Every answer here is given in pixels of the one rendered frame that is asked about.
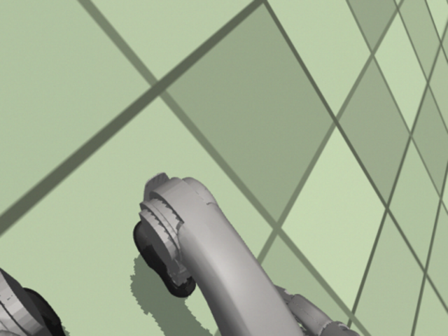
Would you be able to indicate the right robot hand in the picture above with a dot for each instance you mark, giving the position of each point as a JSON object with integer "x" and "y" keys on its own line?
{"x": 312, "y": 319}

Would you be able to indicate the right robot foot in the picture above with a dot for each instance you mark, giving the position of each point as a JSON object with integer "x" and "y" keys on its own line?
{"x": 152, "y": 259}

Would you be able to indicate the left robot foot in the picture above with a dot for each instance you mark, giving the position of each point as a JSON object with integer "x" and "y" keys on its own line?
{"x": 51, "y": 319}

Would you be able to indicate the right robot arm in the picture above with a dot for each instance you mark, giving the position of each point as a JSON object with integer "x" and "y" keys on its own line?
{"x": 338, "y": 328}

